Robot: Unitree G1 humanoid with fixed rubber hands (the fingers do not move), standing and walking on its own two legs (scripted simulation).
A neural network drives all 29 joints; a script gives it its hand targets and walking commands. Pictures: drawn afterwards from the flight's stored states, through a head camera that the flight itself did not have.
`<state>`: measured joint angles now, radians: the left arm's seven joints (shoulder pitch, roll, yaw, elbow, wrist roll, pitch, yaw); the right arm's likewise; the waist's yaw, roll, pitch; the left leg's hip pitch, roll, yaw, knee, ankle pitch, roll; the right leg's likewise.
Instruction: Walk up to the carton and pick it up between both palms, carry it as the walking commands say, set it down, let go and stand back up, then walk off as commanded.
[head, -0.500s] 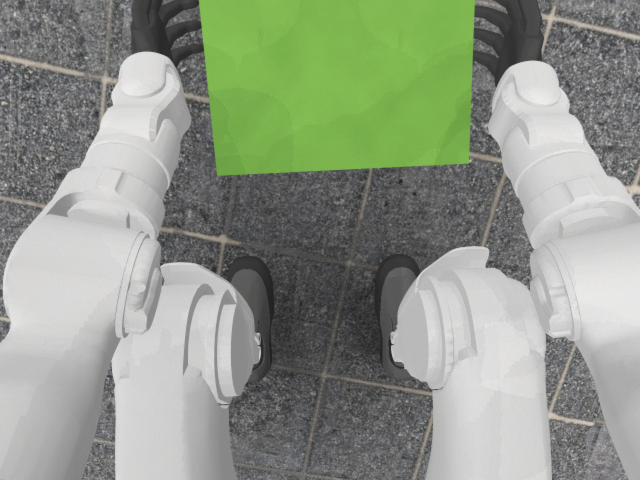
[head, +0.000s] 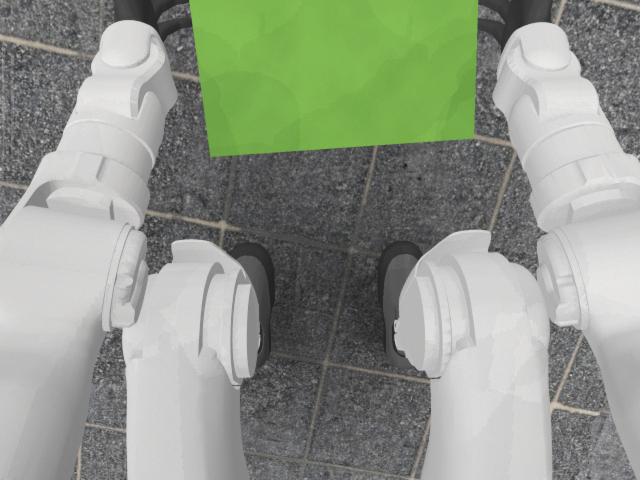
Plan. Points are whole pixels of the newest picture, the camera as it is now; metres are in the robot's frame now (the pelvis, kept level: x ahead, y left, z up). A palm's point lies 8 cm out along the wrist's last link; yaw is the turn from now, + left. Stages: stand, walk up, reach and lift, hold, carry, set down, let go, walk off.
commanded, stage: reach and lift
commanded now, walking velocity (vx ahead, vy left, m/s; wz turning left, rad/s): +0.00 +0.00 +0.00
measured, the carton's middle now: (333, 69) +0.50 -0.01 -0.27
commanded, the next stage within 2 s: none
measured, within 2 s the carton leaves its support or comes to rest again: leaves its support in 0.08 s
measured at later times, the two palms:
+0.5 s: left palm (112, 33) +0.51 +0.18 -0.14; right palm (532, 17) +0.51 -0.18 -0.14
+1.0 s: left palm (89, 35) +0.50 +0.17 -0.09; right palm (570, 19) +0.50 -0.18 -0.09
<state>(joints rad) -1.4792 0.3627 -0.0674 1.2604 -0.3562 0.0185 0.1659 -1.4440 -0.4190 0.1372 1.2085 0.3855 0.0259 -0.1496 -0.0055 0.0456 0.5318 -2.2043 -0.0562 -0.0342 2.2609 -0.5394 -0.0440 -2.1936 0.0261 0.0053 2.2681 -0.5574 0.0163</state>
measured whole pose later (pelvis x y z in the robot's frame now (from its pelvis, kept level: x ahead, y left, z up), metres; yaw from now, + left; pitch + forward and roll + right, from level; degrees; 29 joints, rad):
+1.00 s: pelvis -0.02 +0.01 +0.05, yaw +0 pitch +24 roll +1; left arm -1.25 0.25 0.20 0.76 -0.18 0.25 0.29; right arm -1.27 -0.32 -0.12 0.77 0.18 0.27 -0.24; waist -0.02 0.03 0.53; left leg -2.02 -0.10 -0.03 2.11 -0.50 -0.05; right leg -2.02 0.08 0.06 2.12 -0.52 0.06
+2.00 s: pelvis -0.04 +0.00 +0.14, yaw +0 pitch +18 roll +1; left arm -1.12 0.18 0.30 0.56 -0.06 0.40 0.26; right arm -1.18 -0.22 -0.21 0.62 0.07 0.41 -0.21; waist -0.02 0.02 0.52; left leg -1.64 -0.11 -0.06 1.80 -0.46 -0.06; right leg -1.65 0.11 0.08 1.81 -0.47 0.06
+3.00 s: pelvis -0.03 +0.00 +0.27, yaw -1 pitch +8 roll +1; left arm -0.94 0.15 0.25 0.54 -0.06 0.42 0.29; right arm -1.00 -0.16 -0.19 0.60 0.05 0.41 -0.22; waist 0.00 0.01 0.52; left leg -1.13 -0.10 -0.09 1.36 -0.38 -0.04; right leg -1.13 0.11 0.11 1.37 -0.38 0.05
